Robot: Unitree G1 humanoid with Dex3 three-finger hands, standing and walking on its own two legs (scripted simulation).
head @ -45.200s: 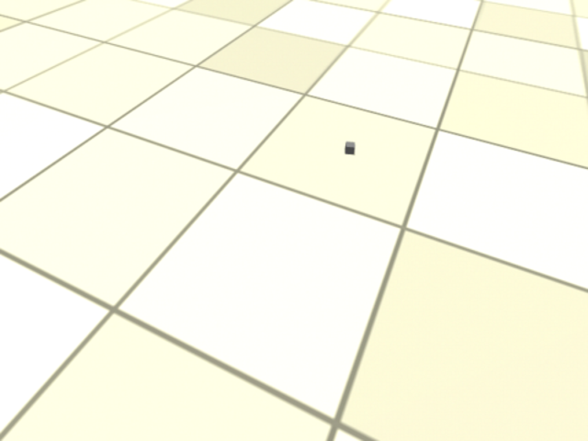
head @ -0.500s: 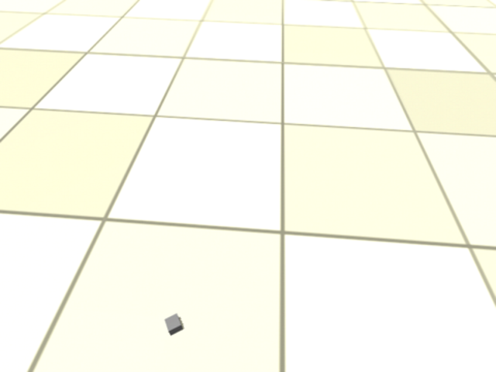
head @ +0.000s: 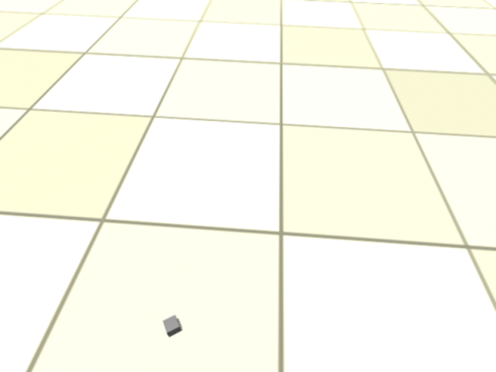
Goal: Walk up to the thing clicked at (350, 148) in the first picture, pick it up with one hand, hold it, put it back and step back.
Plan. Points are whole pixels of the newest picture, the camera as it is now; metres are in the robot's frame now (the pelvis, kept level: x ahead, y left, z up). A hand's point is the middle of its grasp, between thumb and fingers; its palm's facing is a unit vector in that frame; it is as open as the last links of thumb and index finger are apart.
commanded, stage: stand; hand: left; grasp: from above
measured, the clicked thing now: (172, 325) +0.44 +0.28 -0.76
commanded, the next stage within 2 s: step back in 0.34 s
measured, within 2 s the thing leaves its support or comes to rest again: neither
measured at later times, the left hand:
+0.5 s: hand out of the picture +0.07 +0.27 -0.16, palm faces +0.00 -0.93 -0.37, open 7.4 cm
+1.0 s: hand out of the picture +0.01 +0.29 -0.18, palm faces -0.12 -0.92 -0.38, open 7.4 cm
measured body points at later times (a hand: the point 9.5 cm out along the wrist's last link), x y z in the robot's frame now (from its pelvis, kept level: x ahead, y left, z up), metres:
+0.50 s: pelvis -0.02 +0.01 -0.01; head +0.03 +0.00 +0.44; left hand +0.07 +0.32 -0.14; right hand +0.07 -0.31 -0.14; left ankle +0.01 +0.13 -0.74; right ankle +0.00 -0.13 -0.75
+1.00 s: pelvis -0.11 +0.03 -0.03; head -0.04 +0.04 +0.41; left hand +0.02 +0.34 -0.16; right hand -0.03 -0.29 -0.14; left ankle -0.03 +0.13 -0.75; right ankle -0.15 -0.10 -0.73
